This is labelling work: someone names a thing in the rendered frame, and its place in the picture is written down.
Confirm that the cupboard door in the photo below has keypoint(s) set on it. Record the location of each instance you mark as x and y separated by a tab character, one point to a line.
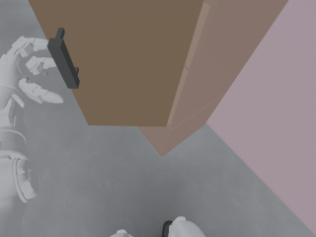
130	53

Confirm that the handle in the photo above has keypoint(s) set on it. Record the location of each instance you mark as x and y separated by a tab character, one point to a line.
62	59

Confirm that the left robot hand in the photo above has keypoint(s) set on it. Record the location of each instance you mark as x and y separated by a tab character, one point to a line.
13	70

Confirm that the robot right thigh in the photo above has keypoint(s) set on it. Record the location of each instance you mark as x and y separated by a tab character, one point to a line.
184	228

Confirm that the left robot upper arm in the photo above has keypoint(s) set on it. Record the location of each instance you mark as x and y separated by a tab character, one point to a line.
18	185

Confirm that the left robot forearm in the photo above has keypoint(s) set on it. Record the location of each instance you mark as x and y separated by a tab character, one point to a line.
13	134

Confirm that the robot right foot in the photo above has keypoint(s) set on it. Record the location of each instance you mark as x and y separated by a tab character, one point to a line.
165	229

